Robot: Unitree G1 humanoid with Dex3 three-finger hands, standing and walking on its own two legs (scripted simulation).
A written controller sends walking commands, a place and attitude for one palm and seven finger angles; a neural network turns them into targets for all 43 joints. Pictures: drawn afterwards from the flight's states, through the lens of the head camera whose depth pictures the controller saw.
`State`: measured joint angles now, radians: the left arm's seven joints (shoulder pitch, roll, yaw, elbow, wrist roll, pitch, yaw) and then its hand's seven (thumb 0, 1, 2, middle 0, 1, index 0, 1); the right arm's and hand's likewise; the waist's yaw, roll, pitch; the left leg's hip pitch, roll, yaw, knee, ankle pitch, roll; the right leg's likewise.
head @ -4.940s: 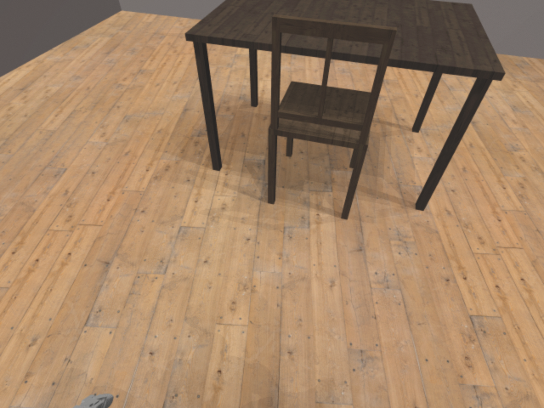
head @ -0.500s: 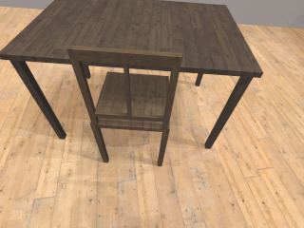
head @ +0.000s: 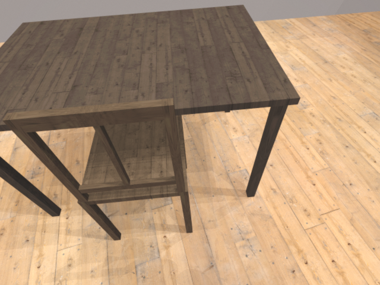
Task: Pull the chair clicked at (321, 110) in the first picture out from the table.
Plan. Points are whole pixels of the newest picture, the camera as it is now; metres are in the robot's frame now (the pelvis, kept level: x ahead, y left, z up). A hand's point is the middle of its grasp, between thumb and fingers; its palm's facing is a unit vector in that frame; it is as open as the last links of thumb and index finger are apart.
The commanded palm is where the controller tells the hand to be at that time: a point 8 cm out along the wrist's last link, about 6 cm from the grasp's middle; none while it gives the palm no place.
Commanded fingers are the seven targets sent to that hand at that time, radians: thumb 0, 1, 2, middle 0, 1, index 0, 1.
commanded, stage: come to a stop and stand still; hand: left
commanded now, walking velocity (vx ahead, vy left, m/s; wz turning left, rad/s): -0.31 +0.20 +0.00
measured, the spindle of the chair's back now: (114, 157) +0.46 +0.25 -0.07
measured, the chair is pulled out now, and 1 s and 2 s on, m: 0.00 0.00 0.00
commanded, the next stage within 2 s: look again from close up in 1.18 s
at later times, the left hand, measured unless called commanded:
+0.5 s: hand out of the picture +0.03 +0.23 -0.17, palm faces +0.09 -0.98 -0.19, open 7.3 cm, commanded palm none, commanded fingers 0.00 0.90 0.90 -0.20 -0.30 -0.20 -0.30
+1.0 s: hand out of the picture -0.05 +0.19 -0.16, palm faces +0.02 -0.98 -0.18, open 7.3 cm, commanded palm none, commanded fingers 0.00 0.90 0.90 -0.20 -0.30 -0.20 -0.30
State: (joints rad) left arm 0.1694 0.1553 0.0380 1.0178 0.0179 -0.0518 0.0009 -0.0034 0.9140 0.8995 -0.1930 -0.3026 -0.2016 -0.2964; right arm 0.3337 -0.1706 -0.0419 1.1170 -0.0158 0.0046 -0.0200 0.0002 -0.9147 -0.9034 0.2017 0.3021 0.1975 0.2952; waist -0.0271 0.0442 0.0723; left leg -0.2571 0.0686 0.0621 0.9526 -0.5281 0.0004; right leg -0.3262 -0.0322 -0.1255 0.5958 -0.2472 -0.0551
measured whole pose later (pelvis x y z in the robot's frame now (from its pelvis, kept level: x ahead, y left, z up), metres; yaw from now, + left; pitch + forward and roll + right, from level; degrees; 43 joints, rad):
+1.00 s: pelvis -0.04 +0.03 +0.01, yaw +0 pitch -3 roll +0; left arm 0.31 0.13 -0.01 1.14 0.01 0.01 0.03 0.00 0.91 0.90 -0.20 -0.30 -0.20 -0.30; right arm 0.30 -0.16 0.00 1.15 -0.01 0.03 -0.02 0.00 -0.92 -0.90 0.20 0.30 0.20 0.30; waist -0.01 0.01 0.02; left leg -0.21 0.01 0.07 0.38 -0.12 0.01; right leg -0.10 0.00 -0.04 0.42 -0.27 -0.02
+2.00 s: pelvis +0.00 +0.06 +0.01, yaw -1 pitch -1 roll +0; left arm 0.32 0.17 -0.02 1.08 0.01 -0.01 0.04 0.00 0.91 0.90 -0.20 -0.30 -0.20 -0.30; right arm 0.23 -0.16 0.01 1.10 -0.01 -0.02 -0.03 0.00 -0.92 -0.90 0.20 0.30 0.20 0.30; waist 0.01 -0.03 0.03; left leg -0.25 -0.02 0.09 0.50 -0.24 0.05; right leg -0.10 -0.03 -0.01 0.47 -0.35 0.02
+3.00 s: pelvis -0.04 +0.01 -0.09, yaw +2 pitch +17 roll +0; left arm 0.36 0.20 0.21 0.01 -0.30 -0.23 -0.23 0.00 0.13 0.57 -0.12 -0.18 -0.13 -0.18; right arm 0.22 -0.19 -0.02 0.65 0.01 -0.26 -0.08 0.01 -0.90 -0.90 0.21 0.30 0.20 0.30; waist 0.02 0.03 -0.13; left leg -1.02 0.03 0.01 1.20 -0.47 -0.01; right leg -0.90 0.04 -0.08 1.22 -0.62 -0.07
